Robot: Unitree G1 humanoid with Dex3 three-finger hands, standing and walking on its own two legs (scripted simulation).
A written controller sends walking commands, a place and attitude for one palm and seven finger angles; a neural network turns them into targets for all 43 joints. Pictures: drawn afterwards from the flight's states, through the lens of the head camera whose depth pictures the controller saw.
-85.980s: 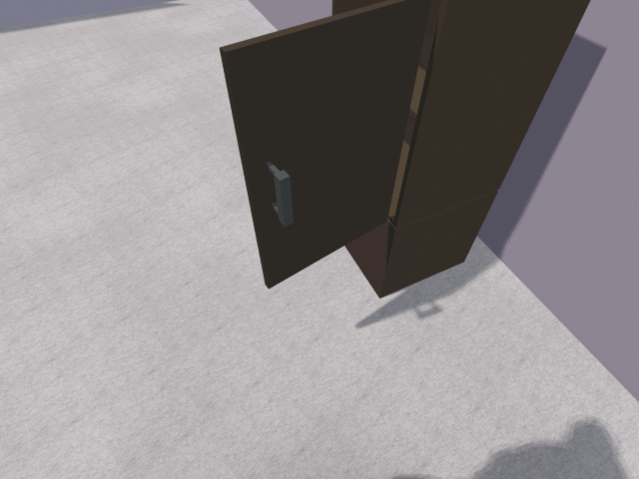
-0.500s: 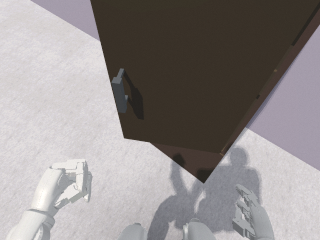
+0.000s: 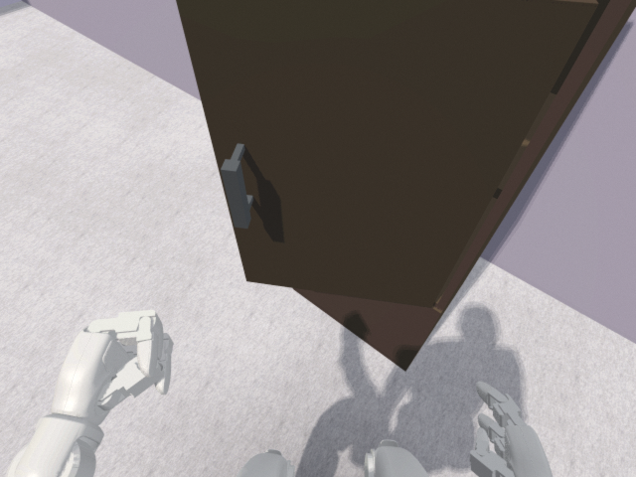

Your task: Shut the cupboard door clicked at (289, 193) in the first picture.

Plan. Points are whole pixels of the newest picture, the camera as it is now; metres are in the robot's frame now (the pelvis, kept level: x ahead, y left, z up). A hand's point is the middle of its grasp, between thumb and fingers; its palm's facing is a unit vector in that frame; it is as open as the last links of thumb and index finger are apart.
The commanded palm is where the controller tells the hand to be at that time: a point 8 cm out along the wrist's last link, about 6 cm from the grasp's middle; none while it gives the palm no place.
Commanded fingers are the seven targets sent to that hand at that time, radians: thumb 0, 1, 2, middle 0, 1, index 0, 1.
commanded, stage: bring the fist close to the handle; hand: left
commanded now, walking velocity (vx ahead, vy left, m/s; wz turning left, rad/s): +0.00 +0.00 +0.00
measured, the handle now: (240, 186) +0.50 +0.15 +0.06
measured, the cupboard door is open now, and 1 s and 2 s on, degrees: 30 30 27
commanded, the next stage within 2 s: push the door shut along its arc in 1.48 s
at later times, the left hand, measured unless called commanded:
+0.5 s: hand (204, 312) +0.29 +0.15 +0.07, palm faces -0.15 -0.99 -0.03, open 3.1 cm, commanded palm +0.28 +0.21 +0.07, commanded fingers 0.00 0.90 0.90 -1.30 -1.50 -1.30 -1.50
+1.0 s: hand (242, 255) +0.37 +0.12 +0.07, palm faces -0.14 -0.99 -0.04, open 3.1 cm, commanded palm +0.36 +0.18 +0.07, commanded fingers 0.00 0.90 0.90 -1.30 -1.50 -1.30 -1.50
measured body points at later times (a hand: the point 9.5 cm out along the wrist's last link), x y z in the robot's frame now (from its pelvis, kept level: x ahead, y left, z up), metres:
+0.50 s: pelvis +0.00 +0.00 +0.00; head +0.06 +0.00 +0.45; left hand +0.29 +0.21 +0.07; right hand +0.16 -0.24 -0.08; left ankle +0.00 +0.11 -0.65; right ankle +0.06 -0.12 -0.65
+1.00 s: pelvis +0.00 -0.01 +0.01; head +0.08 -0.02 +0.45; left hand +0.37 +0.18 +0.07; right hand +0.14 -0.26 -0.10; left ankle +0.00 +0.11 -0.65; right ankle +0.06 -0.12 -0.65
